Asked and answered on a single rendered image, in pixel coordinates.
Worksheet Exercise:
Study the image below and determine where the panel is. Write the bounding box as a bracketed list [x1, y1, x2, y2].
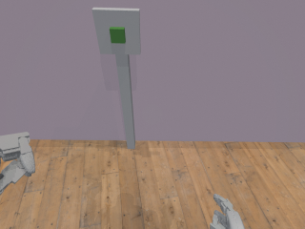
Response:
[91, 7, 141, 149]

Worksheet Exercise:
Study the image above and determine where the right robot hand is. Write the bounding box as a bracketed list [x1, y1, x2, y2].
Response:
[210, 194, 245, 229]

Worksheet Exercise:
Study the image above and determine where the button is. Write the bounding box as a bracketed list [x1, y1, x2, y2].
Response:
[110, 27, 126, 44]

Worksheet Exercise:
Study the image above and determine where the left robot hand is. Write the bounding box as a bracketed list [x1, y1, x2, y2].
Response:
[0, 132, 35, 195]

